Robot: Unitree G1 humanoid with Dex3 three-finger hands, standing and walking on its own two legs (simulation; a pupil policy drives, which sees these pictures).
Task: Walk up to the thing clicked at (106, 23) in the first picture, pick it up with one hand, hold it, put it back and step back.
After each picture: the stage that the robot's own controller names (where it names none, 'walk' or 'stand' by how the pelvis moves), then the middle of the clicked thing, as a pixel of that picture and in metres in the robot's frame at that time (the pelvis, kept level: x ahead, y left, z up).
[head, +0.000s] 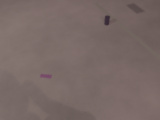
stand; (107, 20) +1.84 -0.31 -0.72
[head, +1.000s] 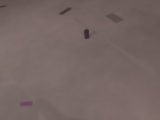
walk; (86, 34) +1.72 +0.10 -0.69
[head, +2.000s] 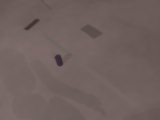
walk; (59, 60) +1.10 +0.38 -0.72
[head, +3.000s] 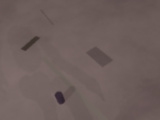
walk; (60, 97) +0.67 +0.30 -0.72
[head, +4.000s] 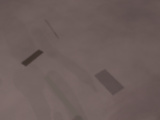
walk; out of the picture +0.42 +0.18 -0.71
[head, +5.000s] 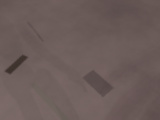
stand; out of the picture +0.34 +0.22 -0.72
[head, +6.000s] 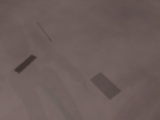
stand; out of the picture +0.35 +0.19 -0.72
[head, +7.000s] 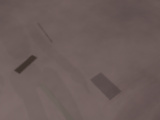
stand; out of the picture +0.35 +0.20 -0.73
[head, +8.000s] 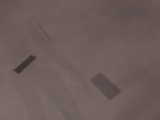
stand; out of the picture +0.34 +0.20 -0.73
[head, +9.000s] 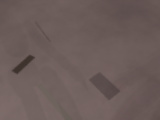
stand; out of the picture +0.33 +0.20 -0.73
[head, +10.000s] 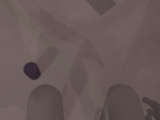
go down; (32, 71) +0.41 +0.22 -0.37
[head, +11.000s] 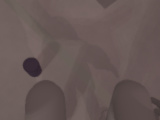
go down; (33, 67) +0.41 +0.23 -0.31
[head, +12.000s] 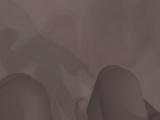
close in; out of the picture +0.40 +0.26 -0.22
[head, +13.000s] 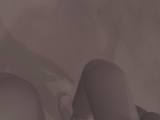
close; out of the picture +0.40 +0.28 -0.22
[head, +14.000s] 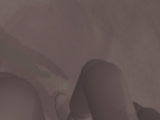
lift; out of the picture +0.39 +0.28 -0.22
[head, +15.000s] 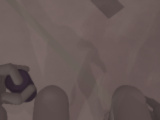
lift; (22, 87) +0.31 +0.22 -0.07
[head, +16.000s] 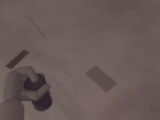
hold; (39, 93) +0.32 +0.17 +0.02
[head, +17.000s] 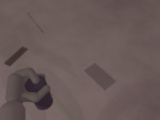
hold; (40, 93) +0.33 +0.17 -0.01
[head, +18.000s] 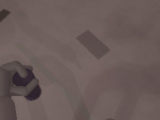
crouch; (28, 85) +0.36 +0.19 -0.08
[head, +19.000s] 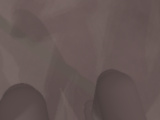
lower; out of the picture +0.45 +0.28 -0.13
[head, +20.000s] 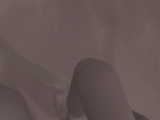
lower; out of the picture +0.41 +0.29 -0.22
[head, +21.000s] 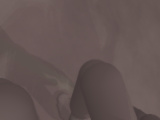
lower; out of the picture +0.40 +0.29 -0.22
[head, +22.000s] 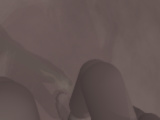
lower; out of the picture +0.40 +0.29 -0.22
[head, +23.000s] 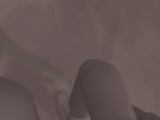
lower; out of the picture +0.40 +0.29 -0.22
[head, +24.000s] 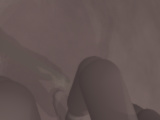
open; out of the picture +0.40 +0.26 -0.22
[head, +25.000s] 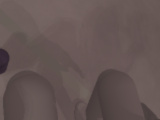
stand; out of the picture +0.39 +0.25 -0.25
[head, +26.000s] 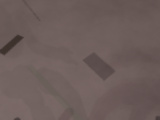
stand; out of the picture +0.35 +0.19 -0.62
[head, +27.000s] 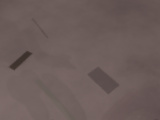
stand; out of the picture +0.35 +0.19 -0.67
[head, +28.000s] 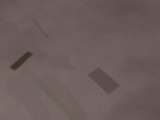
stand; out of the picture +0.35 +0.19 -0.67
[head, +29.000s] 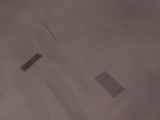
stand; out of the picture +0.37 +0.17 -0.72
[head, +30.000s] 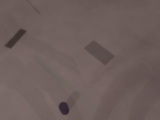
walk; (64, 108) +0.44 +0.17 -0.69
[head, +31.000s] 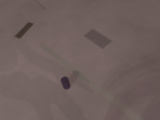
walk; (65, 83) +0.70 +0.23 -0.71
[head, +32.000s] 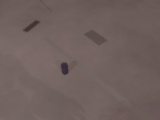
stand; (64, 68) +0.99 +0.20 -0.70
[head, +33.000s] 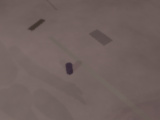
stand; (69, 68) +0.97 +0.17 -0.72
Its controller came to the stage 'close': yes
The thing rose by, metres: 0.70
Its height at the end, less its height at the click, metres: +0.00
